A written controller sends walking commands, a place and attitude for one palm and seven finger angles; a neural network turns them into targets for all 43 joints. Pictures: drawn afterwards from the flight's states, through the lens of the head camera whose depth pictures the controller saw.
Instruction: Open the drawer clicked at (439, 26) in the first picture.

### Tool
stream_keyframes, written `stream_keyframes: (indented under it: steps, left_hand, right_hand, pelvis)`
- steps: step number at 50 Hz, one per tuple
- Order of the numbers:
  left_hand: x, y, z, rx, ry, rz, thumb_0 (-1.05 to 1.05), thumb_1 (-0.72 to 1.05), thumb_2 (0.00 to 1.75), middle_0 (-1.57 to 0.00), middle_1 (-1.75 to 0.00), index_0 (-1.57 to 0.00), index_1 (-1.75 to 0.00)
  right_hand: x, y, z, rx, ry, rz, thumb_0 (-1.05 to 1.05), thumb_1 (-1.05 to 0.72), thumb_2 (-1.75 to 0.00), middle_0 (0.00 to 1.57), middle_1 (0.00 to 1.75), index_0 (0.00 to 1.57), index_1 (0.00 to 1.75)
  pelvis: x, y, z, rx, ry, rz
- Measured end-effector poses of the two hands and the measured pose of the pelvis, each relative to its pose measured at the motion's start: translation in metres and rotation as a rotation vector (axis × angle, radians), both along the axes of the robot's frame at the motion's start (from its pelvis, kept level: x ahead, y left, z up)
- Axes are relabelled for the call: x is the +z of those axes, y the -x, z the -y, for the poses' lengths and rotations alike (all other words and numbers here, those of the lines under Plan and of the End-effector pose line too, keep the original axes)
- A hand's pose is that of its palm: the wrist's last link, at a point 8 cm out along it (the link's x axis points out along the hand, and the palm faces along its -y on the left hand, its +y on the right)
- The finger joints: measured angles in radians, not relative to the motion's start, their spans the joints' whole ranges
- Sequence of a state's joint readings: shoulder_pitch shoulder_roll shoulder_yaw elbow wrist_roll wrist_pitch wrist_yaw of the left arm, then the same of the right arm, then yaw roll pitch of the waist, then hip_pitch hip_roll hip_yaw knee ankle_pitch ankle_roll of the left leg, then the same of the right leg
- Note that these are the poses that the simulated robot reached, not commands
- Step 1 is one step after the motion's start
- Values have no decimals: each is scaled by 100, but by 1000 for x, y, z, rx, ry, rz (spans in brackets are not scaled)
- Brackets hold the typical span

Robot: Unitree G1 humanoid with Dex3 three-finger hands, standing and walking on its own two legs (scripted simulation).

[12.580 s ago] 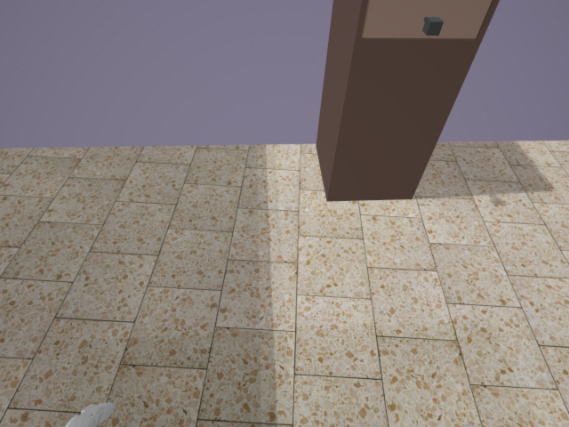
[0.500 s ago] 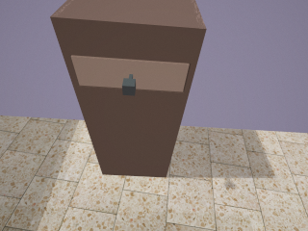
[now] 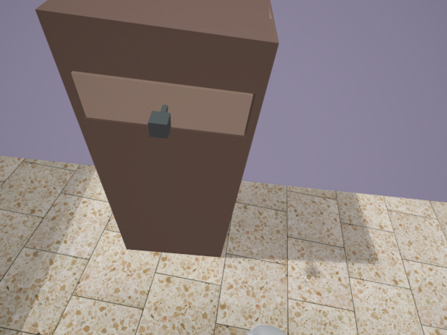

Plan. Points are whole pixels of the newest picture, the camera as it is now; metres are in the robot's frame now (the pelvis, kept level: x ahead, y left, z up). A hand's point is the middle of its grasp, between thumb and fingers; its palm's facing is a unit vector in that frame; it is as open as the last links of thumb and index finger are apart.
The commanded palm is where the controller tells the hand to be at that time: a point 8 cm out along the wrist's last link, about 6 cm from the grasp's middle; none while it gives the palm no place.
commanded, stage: come to a stop and stand still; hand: left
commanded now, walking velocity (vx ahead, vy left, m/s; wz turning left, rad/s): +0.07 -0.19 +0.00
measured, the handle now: (161, 118) +0.53 +0.17 +0.07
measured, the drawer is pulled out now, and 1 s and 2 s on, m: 0.00 0.00 0.00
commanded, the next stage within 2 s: look again from close up in 1.12 s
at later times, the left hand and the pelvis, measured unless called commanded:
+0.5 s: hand out of the picture +0.07 +0.14 -0.20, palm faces +0.12 -0.98 -0.18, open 7.3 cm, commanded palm none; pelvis +0.01 -0.05 -0.02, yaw +3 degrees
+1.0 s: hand out of the picture -0.03 +0.13 -0.18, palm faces +0.06 -0.98 -0.17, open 7.3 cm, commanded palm none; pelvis -0.02 -0.03 +0.00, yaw +2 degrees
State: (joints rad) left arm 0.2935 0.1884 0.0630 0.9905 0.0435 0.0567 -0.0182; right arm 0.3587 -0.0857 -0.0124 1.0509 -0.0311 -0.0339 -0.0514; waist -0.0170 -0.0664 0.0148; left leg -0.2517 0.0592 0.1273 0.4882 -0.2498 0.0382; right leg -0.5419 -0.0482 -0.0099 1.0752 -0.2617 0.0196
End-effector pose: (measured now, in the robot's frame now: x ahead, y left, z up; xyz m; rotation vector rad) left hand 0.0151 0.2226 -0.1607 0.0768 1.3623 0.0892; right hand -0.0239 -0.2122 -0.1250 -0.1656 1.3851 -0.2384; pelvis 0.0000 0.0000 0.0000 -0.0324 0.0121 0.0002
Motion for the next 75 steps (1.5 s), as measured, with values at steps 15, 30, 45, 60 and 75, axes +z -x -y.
stream_keyframes:
  steps: [15,30,45,60,75]
  left_hand:
    - [16,-68,56,4,-109,150,0,95,90,-20,-30,-20,-30]
    - [-7,-14,19,87,-78,60,0,91,90,-20,-30,-20,-30]
    - [8,41,37,56,-70,-48,1,92,90,-20,-30,-20,-30]
    - [10,56,35,16,-98,-26,0,91,90,-20,-30,-20,-30]
    - [7,27,43,2,-70,-2,1,91,90,-20,-30,-20,-30]
  right_hand:
    - [-30,-25,75,1,-68,-77,0,-91,-90,20,30,19,30]
    - [-5,-105,54,141,18,176,0,-91,-90,19,30,19,30]
    - [-22,-53,39,74,-48,105,-1,-95,-90,20,30,20,30]
    - [-33,8,43,72,-81,-16,0,-91,-90,20,30,19,30]
    - [-23,-21,42,78,-64,19,1,-92,-90,20,30,20,30]
  pelvis:
    - [-11,-26,63,40,-33,11]
    - [-14,0,35,42,-32,16]
    - [-6,14,26,20,-48,7]
    - [-12,22,30,35,-19,17]
    - [-7,6,33,16,-30,12]
